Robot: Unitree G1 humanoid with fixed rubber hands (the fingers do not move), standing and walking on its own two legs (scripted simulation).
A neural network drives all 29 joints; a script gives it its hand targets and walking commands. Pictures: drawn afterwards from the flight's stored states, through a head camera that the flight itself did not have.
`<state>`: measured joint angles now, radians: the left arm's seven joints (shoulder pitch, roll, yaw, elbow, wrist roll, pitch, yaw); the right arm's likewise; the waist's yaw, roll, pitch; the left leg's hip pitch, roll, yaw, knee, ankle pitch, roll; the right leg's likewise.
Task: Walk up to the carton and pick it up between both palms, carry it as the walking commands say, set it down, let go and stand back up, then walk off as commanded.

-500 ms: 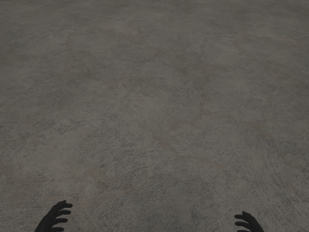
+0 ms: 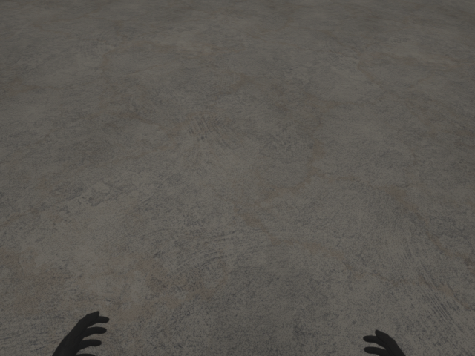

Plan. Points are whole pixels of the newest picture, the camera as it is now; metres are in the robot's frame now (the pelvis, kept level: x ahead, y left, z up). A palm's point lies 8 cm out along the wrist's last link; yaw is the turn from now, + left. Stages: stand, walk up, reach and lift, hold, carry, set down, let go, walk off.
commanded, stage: stand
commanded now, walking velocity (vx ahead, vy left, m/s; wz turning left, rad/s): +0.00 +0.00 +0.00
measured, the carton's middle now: out of the picture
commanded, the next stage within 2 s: walk up in 0.20 s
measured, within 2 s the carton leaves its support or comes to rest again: neither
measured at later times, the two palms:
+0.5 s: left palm out of the picture +0.14 +0.29 -0.07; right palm out of the picture +0.13 -0.27 -0.08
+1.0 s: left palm out of the picture +0.08 +0.35 -0.07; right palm out of the picture +0.11 -0.26 -0.09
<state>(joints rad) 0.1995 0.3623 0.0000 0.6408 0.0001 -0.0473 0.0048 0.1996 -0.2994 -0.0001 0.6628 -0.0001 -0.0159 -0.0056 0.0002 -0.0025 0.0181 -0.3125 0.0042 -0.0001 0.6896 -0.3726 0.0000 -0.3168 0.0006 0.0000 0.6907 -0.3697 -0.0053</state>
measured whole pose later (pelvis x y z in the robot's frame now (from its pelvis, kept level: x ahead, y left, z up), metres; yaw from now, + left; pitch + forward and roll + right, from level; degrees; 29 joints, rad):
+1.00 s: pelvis -0.04 +0.02 -0.01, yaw +3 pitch -1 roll -2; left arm 0.19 0.46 0.00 0.71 0.00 -0.02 0.01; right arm 0.20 -0.41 0.00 0.70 0.00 0.02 0.06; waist 0.01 0.04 0.03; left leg -0.37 -0.03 -0.10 0.78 -0.39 0.00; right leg -0.38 -0.02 -0.04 0.76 -0.37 0.00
